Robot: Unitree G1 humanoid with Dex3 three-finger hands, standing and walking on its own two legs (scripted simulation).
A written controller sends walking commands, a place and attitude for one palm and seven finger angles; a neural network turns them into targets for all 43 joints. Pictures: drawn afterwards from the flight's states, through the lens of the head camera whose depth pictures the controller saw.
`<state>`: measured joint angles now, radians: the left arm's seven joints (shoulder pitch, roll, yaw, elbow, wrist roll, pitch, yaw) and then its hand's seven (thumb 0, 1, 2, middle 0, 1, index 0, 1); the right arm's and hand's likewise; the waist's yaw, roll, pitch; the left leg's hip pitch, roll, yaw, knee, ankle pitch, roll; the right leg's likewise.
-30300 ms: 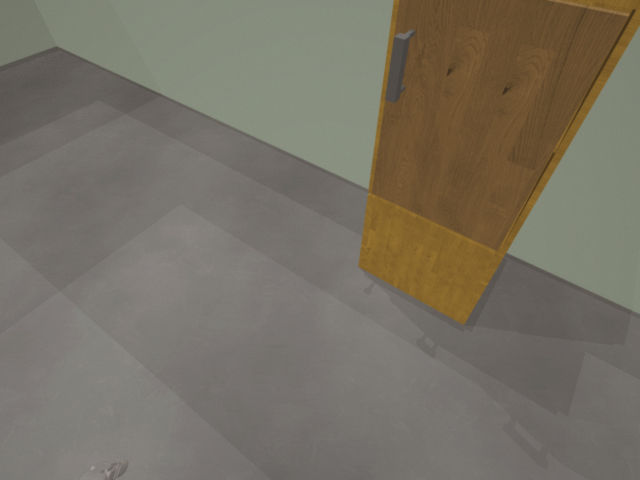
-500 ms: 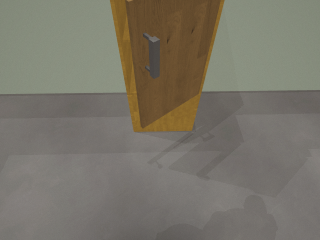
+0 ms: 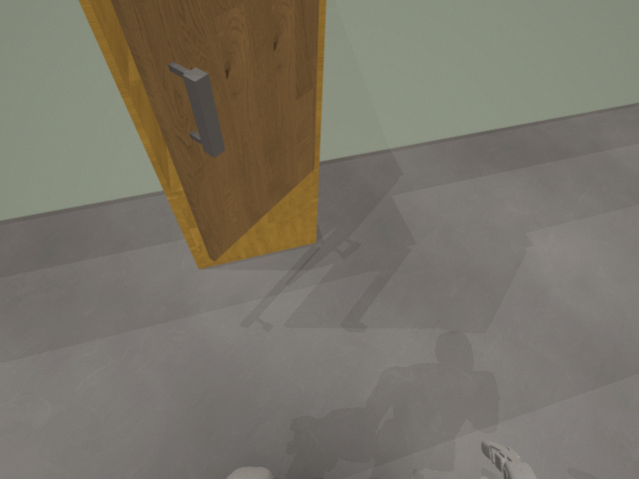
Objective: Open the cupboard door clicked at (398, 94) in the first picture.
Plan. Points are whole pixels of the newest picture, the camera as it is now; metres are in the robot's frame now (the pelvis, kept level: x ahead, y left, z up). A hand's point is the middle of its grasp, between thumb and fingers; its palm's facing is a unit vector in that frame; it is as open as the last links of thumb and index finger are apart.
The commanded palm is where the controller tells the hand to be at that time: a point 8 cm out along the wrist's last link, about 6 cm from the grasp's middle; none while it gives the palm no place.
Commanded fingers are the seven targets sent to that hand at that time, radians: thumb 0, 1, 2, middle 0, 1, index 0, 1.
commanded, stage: walk to a spot facing it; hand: left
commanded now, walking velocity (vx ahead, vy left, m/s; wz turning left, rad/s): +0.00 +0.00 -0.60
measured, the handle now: (196, 110) +0.60 +0.25 +0.08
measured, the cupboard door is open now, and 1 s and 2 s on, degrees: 37 37 37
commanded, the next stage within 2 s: none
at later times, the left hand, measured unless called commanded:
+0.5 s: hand (216, 449) +0.16 +0.16 -0.16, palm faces -0.30 -0.91 -0.29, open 7.4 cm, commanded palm none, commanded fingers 0.00 0.90 0.90 -0.20 -0.30 -0.20 -0.30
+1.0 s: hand (262, 418) +0.21 +0.10 -0.16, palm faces -0.57 -0.79 -0.23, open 7.4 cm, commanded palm none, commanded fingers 0.00 0.90 0.90 -0.20 -0.30 -0.20 -0.30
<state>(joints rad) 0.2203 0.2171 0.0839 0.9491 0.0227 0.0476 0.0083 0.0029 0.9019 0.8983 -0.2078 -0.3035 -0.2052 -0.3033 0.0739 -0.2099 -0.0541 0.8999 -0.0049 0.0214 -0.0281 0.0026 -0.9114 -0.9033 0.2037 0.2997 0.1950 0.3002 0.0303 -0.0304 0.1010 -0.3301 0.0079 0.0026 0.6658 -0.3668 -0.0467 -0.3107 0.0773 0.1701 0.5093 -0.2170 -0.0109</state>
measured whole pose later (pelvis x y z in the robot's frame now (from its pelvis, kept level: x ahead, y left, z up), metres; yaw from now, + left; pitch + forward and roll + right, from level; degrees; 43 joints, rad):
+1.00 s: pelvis +0.01 -0.01 +0.00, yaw -36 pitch +1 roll -1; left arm 0.15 0.24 0.08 0.90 0.02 0.06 -0.04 0.01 0.91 0.90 -0.20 -0.30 -0.20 -0.30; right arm 0.27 -0.21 -0.03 0.91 -0.04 0.01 -0.02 0.00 -0.91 -0.90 0.21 0.30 0.20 0.30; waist -0.01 0.03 0.09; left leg -0.25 0.16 0.17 0.55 -0.31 -0.05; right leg -0.33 -0.01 -0.08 0.68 -0.42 0.03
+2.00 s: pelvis +0.19 -0.30 +0.00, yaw -66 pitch +0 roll +0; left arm 0.12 0.17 0.05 0.97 0.01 -0.05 0.00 0.00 0.91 0.90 -0.20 -0.30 -0.20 -0.30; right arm 0.35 -0.17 -0.04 1.07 -0.03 -0.01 0.00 0.01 -0.91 -0.90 0.20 0.30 0.19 0.30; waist -0.08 0.00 0.09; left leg -0.47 0.14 0.08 1.09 -0.35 -0.05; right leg -0.24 0.03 -0.09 0.47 -0.24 -0.07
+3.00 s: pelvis +0.35 -0.65 -0.02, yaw -60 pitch +1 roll -2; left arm 0.13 0.18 0.06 0.96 0.01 0.01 0.02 -0.01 0.92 0.90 -0.21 -0.30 -0.21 -0.30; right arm 0.27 -0.17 -0.05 0.99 -0.03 0.01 0.02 0.00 -0.91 -0.90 0.20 0.30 0.19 0.30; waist -0.05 -0.04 0.04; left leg -0.41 0.07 0.11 0.69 -0.27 0.01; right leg -0.32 -0.15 -0.26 0.72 -0.43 0.05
